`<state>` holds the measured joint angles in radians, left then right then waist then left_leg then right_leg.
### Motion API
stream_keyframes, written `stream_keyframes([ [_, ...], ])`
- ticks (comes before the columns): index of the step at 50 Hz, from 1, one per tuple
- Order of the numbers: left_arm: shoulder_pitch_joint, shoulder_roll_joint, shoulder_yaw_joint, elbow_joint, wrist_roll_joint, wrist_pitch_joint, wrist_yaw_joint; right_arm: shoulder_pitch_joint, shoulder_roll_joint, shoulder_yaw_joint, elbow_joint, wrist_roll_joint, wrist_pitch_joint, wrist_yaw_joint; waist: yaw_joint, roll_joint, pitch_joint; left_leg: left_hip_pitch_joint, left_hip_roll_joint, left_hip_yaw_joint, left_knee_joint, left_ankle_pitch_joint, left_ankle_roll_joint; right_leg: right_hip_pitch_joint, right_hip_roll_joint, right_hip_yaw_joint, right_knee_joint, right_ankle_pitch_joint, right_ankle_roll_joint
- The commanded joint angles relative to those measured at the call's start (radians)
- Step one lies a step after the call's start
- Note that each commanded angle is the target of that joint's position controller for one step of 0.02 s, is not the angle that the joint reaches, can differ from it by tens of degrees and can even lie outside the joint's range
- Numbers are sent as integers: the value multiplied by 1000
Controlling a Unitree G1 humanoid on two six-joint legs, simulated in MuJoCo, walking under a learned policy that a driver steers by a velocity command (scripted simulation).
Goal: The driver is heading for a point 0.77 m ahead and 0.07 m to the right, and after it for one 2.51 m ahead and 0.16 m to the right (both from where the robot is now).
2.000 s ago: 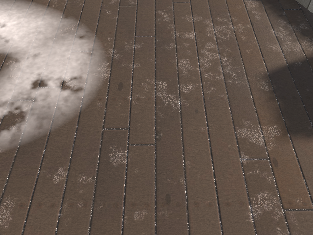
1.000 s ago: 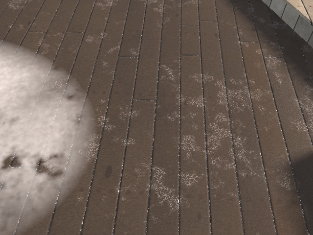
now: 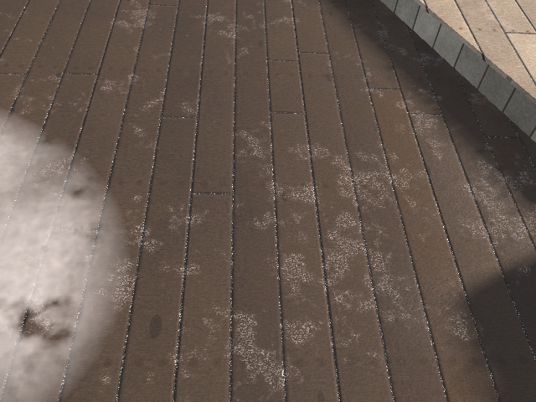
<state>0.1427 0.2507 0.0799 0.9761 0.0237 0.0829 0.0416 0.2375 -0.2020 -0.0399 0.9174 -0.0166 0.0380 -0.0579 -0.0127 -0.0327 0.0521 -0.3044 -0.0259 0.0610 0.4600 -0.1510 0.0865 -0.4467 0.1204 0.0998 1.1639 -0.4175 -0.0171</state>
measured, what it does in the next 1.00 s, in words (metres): walks ahead: right foot, then left foot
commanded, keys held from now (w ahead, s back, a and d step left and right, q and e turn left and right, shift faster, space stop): no key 0.12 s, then w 0.88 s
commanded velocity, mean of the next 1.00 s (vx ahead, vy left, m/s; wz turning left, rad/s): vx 0.30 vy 0.00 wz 0.00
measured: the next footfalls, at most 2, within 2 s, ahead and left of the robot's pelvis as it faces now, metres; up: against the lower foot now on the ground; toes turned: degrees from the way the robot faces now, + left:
right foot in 0.20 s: -0.08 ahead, -0.10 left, +0.00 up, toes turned +0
left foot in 0.64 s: +0.12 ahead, +0.15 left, +0.00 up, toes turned +5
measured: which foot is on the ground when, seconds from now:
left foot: down 0.00-0.20, up 0.22-0.62, down 0.64-1.00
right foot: up 0.00-0.18, down 0.20-0.66, up 0.68-1.00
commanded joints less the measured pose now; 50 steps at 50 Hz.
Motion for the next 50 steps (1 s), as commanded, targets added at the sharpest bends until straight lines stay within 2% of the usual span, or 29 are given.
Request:
stream_keyframes([
  [1, 74, 52, 5, -13, -8, -3, 1, -2, -114, -16, -36, 11, -21, -8, 9, 133, -74, 176, 228, -297, -243, -152, 115, -5, -29, -6, -151, -24, 38],
  [3, 93, 45, -3, -9, -15, 0, 3, 13, -127, -16, -16, 6, -16, -6, -2, 182, -67, 175, 231, -306, -277, -235, 104, 84, -47, -59, -321, -88, 36],
  [6, 156, 42, -8, 16, -27, -7, 6, 47, -168, -32, 13, -2, 6, 5, -18, 214, -44, 134, 236, -315, -313, -281, 92, 214, -43, -116, -558, -119, -15],
  [8, 317, 5, -22, 85, -17, -18, -3, 52, -175, -40, 35, 9, 20, 10, 30, 198, -55, 48, 202, -282, -361, -418, 45, 388, -33, -174, -767, -11, -56],
  [9, 417, 1, -28, 124, -5, -25, -6, 16, -178, -48, 27, 14, 25, 12, 70, 184, -7, -38, 140, -221, -373, -459, -22, 479, -17, -212, -914, 44, -87],
  [10, 477, 23, -29, 146, 10, -36, -3, -1, -151, -50, 19, 16, 25, 17, 85, 69, 27, -148, 67, -146, -238, -462, -81, 547, -98, -103, -1048, -41, -121],
  [11, 410, 71, -26, 114, 14, -48, 1, 48, -31, -27, 19, 30, 22, 26, 36, -234, -23, -311, -24, -20, 168, -463, -82, 627, -379, 262, -1072, -328, -161],
  [12, 311, 136, -9, 93, -11, -53, 1, -101, -116, -45, -34, 10, 14, 27, 57, -231, 173, -405, -27, -39, 279, -278, -80, 243, -518, 425, -1203, -555, -239],
  [13, 199, 127, -13, 62, -13, -69, 5, -130, -146, -52, -51, 7, 4, 47, -12, -149, 222, -359, 14, -107, 387, -145, -77, 166, -474, 370, -1231, -443, -225],
  [14, 136, 103, -17, 45, -8, -89, 1, -82, -146, -56, -17, -8, -6, 69, -50, -78, 161, -336, -3, -112, 472, -81, -71, 216, -409, 271, -1199, -263, -181],
  [15, 132, 112, -11, 39, -2, -101, -5, -14, -140, -60, 22, -21, -10, 82, -65, -48, 105, -327, -12, -86, 543, -69, -68, 276, -357, 170, -1160, -145, -149],
  [16, 161, 104, -11, 45, -6, -112, -7, 18, -135, -63, 43, -36, -13, 92, -63, -34, 67, -324, -4, -58, 609, -65, -71, 301, -333, 126, -1135, -123, -143],
  [17, 201, 85, -14, 55, -8, -123, -13, 12, -113, -59, 45, -36, -19, 97, -46, -48, 55, -337, 6, -47, 634, -62, -72, 314, -326, 112, -1125, -134, -146],
  [20, 329, 49, -23, 94, -4, -136, -18, -100, -88, -49, 6, -21, -29, 96, 17, -103, 118, -450, 51, -30, 558, -43, -99, 372, -339, 127, -1124, -158, -177],
  [25, 415, 81, -18, 98, 1, -153, -9, -204, -70, -32, -45, -16, -49, 93, 83, -109, 120, -405, 75, -3, 290, -71, -109, 446, -368, 110, -1091, -21, -204],
  [29, 387, 101, -11, 81, 6, -164, -16, -187, -80, -31, -67, -11, -63, 95, 69, -119, 135, -213, 62, 32, 145, -158, -53, 357, -378, 83, -1045, 31, -203],
  [30, 366, 108, -8, 75, 5, -165, -19, -142, -83, -34, -61, -8, -69, 92, 43, -112, 128, -122, 48, 46, 108, -158, -38, 317, -382, 77, -1013, 69, -198],
  [31, 330, 114, -6, 68, 1, -164, -21, -45, -83, -39, -34, -5, -77, 87, -14, -87, 107, 26, 23, 63, 42, -113, -27, 258, -367, 49, -934, 149, -181],
  [32, 317, 98, -11, 64, 1, -167, -26, 98, -110, -55, 17, -5, -92, 76, -73, -18, 35, 235, -6, 55, -3, -104, -16, 193, -310, -11, -754, 310, -155],
  [33, 296, 58, -24, 42, 1, -170, -33, 278, -188, -79, 57, -19, -110, 60, -147, 141, -93, 452, 170, -167, -95, -283, 14, 76, -221, -115, -428, 292, -114],
  [34, 311, -36, -43, -7, -14, -177, -42, 401, -315, -101, 85, -18, -113, 59, -139, 418, -169, 596, 429, -667, -291, -538, 107, -212, -61, -187, -104, -98, -69],
  [35, 243, 52, -19, -10, 6, -173, -46, 307, -228, -76, 76, -15, -106, 63, -91, 222, -80, 458, 420, -713, -324, -589, 112, -259, -116, -51, 32, -66, -98],
  [36, 202, 48, -16, -20, -1, -175, -61, 169, -178, -59, 37, -14, -107, 69, -37, 130, -1, 349, 385, -575, -305, -528, 99, -265, -173, -40, 52, 52, -111],
  [37, 195, 30, -20, -12, -8, -179, -70, 98, -134, -47, 18, -12, -113, 75, -8, 85, 21, 270, 336, -458, -319, -369, 85, -223, -203, -47, 16, 137, -107],
  [39, 209, 10, -19, -2, 10, -160, -78, 75, -84, -27, 23, -1, -127, 70, 28, 108, 16, 215, 259, -297, -342, -179, 58, -161, -232, -74, -43, 202, -83],
  [40, 207, 7, -18, -1, 13, -151, -81, 106, -75, -22, 38, -1, -134, 67, 30, 114, 13, 215, 246, -258, -339, -73, 60, -152, -230, -89, -45, 218, -74],
  [42, 165, 6, -16, -14, 14, -136, -85, 162, -81, -19, 66, 6, -144, 60, 35, 102, 23, 245, 234, -197, -337, 93, 75, -207, -229, -112, -61, 247, -55],
  [46, -12, 3, -22, -76, 12, -126, -86, 238, -77, -7, 96, 5, -147, 57, 8, 89, 56, 276, 216, -129, -344, 295, 92, -299, -222, -155, -196, 331, -22],
  [50, -160, -21, -40, -129, 1, -131, -87, 276, -74, 2, 116, 4, -150, 51, -18, 101, 80, 281, 195, -73, -345, 430, 81, -218, -178, -204, -449, 424, -26],
])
